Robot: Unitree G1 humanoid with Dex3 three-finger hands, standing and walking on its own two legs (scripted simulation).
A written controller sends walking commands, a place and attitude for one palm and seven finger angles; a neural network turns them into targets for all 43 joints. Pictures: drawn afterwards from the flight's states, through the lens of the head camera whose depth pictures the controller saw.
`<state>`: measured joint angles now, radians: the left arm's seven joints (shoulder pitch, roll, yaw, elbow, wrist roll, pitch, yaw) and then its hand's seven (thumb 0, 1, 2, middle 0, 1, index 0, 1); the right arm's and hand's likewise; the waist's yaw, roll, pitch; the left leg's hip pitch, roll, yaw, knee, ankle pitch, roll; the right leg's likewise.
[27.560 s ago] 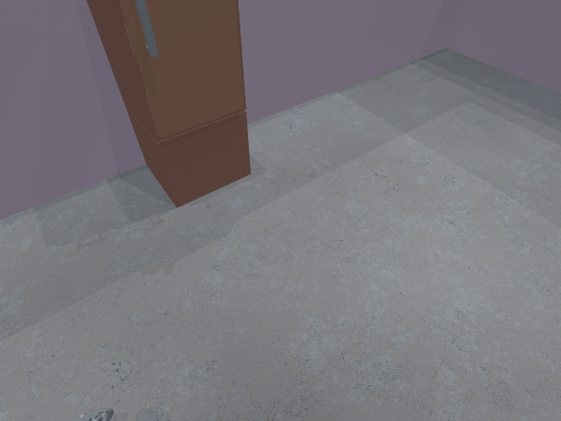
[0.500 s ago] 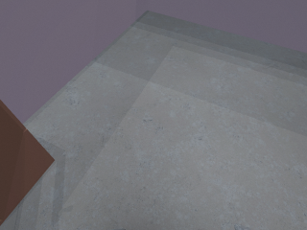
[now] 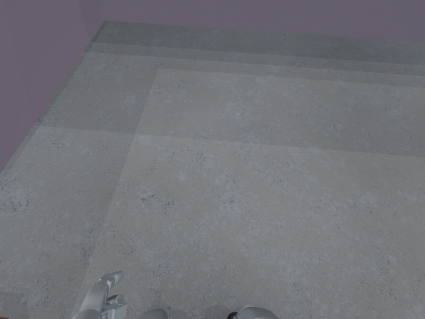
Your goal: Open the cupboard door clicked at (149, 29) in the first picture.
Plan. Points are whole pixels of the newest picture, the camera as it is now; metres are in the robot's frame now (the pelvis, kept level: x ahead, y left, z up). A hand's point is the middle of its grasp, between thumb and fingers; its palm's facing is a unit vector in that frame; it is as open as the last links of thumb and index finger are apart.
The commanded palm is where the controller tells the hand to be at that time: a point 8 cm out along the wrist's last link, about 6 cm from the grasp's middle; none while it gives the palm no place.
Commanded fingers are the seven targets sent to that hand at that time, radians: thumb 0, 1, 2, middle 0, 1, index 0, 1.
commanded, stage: walk to a spot facing it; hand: left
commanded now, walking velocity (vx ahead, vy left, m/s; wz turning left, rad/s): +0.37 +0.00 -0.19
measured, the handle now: out of the picture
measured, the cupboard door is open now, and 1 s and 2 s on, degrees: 36 36 36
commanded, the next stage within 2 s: turn to face it in 0.84 s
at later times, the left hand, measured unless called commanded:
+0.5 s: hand (135, 234) +0.32 +0.18 -0.15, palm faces -0.11 -0.98 -0.17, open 7.4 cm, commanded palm none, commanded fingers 0.00 0.90 0.90 -0.20 -0.30 -0.20 -0.30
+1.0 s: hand (164, 168) +0.53 +0.13 -0.17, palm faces -0.15 -0.97 -0.16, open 7.3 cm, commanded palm none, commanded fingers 0.00 0.90 0.90 -0.20 -0.30 -0.20 -0.30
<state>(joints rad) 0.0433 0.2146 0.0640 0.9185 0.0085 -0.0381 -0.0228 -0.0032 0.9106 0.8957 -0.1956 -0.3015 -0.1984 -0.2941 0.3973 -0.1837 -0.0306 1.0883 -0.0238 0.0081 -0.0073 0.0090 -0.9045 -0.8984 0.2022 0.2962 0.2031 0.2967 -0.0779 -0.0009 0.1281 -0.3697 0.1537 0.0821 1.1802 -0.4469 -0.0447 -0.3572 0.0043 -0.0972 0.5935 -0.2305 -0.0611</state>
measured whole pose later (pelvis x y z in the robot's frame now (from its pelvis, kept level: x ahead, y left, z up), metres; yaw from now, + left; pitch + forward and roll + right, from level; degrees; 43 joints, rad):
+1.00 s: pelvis +0.48 -0.04 +0.01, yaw -12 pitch +1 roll +0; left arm 0.25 0.19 0.07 1.11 0.02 -0.01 -0.02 0.00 0.92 0.90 -0.20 -0.30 -0.20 -0.29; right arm 0.21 -0.14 -0.04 1.01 -0.04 -0.09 -0.02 0.00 -0.92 -0.90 0.20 0.30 0.20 0.30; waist -0.01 -0.04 0.05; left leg -0.29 0.08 0.16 0.55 -0.27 -0.01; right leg -0.39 -0.05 -0.06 1.09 -0.43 0.00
